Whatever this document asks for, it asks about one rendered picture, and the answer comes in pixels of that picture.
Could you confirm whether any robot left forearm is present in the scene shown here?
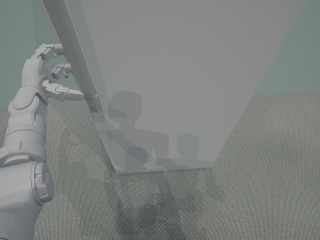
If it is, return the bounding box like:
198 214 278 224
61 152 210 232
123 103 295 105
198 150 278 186
0 86 49 168

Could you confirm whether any robot left upper arm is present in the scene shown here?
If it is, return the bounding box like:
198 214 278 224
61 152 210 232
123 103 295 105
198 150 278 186
0 161 55 240

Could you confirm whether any handle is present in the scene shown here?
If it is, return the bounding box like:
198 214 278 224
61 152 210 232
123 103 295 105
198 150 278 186
42 0 99 113

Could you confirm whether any fridge door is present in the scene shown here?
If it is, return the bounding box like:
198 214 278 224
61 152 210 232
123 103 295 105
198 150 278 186
40 0 308 174

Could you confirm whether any left robot hand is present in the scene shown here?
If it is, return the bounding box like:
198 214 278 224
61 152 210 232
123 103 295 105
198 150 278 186
21 43 85 102

